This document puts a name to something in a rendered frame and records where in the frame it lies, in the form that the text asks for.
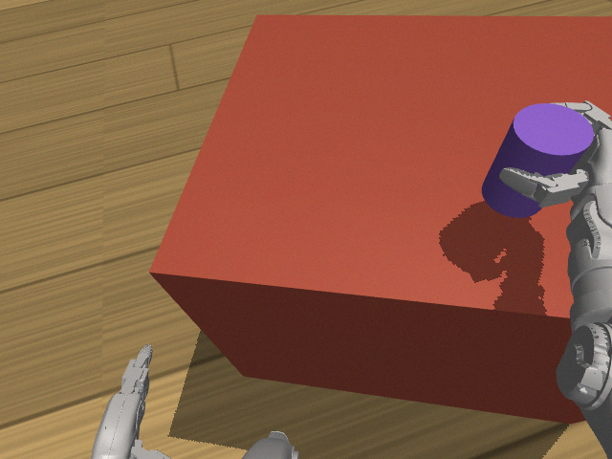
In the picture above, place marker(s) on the right robot arm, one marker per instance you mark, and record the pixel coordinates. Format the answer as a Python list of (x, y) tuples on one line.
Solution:
[(584, 373)]

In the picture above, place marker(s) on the right robot hand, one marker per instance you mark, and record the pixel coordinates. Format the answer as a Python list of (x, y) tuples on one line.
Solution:
[(594, 167)]

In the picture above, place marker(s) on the can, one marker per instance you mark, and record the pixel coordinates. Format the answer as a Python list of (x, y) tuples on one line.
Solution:
[(545, 138)]

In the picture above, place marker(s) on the left robot hand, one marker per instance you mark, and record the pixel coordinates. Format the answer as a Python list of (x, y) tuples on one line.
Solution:
[(118, 432)]

